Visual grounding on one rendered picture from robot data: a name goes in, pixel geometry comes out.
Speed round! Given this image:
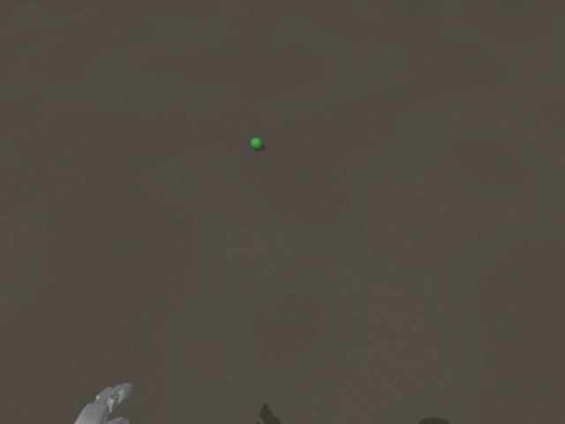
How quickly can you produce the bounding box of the ball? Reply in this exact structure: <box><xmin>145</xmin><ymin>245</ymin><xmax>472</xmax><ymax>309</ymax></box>
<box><xmin>251</xmin><ymin>138</ymin><xmax>262</xmax><ymax>149</ymax></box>

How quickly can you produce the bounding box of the left robot hand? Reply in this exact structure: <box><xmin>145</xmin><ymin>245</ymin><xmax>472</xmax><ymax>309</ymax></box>
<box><xmin>74</xmin><ymin>382</ymin><xmax>132</xmax><ymax>424</ymax></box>

